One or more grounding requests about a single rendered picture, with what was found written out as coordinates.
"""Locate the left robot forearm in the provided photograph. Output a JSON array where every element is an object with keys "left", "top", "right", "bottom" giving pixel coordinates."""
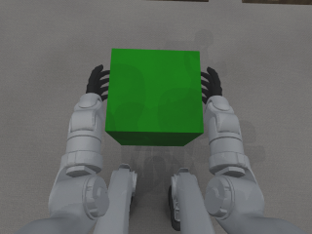
[{"left": 48, "top": 93, "right": 105, "bottom": 211}]

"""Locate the carton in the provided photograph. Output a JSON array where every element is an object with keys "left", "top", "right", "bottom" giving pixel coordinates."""
[{"left": 104, "top": 48, "right": 204, "bottom": 146}]

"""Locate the robot right hand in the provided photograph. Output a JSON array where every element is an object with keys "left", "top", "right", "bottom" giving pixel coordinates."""
[{"left": 200, "top": 67, "right": 222, "bottom": 104}]

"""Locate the left robot upper arm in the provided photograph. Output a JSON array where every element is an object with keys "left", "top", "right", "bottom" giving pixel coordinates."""
[{"left": 14, "top": 174, "right": 110, "bottom": 234}]

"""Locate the left robot thigh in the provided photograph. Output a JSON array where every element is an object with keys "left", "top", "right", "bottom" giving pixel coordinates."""
[{"left": 93, "top": 168, "right": 137, "bottom": 234}]

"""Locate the right robot upper arm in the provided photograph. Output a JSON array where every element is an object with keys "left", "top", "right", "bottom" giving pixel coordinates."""
[{"left": 204, "top": 175, "right": 308, "bottom": 234}]

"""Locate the robot left hand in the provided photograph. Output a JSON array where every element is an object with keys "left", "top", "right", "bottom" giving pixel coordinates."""
[{"left": 86, "top": 64, "right": 110, "bottom": 101}]

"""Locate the right robot forearm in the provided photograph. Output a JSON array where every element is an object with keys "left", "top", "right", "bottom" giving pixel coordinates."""
[{"left": 203, "top": 96, "right": 265, "bottom": 208}]

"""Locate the robot right foot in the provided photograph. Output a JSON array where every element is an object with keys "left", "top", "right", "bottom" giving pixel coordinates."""
[{"left": 168, "top": 186, "right": 180, "bottom": 231}]

